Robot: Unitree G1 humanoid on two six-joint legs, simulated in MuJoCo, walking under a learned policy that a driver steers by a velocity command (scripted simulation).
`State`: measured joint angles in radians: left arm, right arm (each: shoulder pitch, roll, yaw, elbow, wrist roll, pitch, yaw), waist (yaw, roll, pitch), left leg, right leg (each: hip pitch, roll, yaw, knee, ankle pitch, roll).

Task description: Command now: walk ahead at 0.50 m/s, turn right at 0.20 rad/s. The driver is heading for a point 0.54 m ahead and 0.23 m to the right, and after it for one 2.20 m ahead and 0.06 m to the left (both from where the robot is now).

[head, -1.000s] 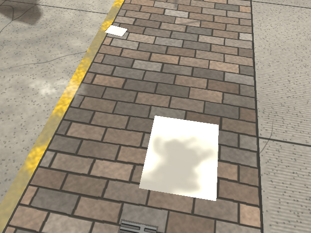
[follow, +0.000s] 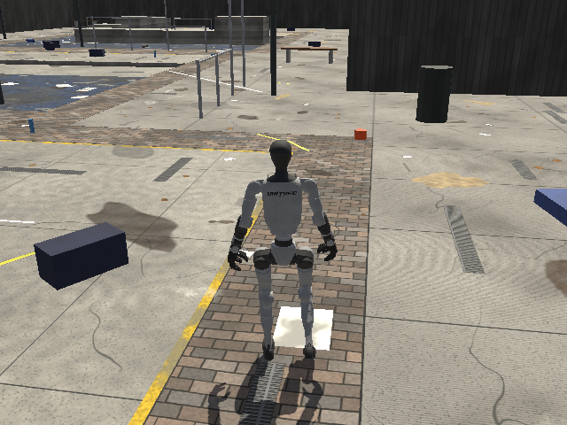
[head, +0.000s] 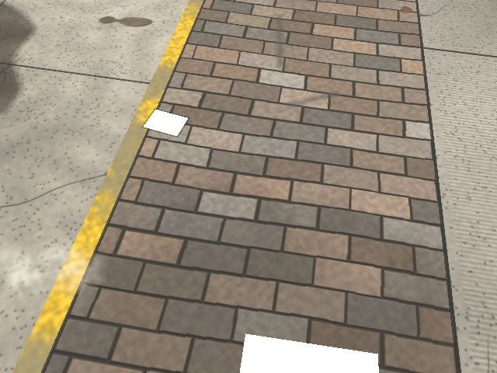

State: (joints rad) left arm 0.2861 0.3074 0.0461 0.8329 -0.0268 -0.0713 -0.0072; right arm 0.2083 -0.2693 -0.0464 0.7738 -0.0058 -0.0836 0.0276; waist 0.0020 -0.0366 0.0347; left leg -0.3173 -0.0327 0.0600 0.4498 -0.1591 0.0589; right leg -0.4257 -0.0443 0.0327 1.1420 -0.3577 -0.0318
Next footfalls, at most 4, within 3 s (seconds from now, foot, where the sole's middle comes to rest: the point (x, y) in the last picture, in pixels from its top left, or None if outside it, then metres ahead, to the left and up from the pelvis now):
0.40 right None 0.38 -0.16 -0.77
0.90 left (271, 284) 0.73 -0.06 -0.77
1.40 right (344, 219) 0.96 -0.30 -0.77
1.92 left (251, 160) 1.21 0.00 -0.77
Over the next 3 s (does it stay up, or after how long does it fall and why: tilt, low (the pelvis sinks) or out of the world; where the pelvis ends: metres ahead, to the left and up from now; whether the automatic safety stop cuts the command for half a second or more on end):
stays up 1.66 0.07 -0.01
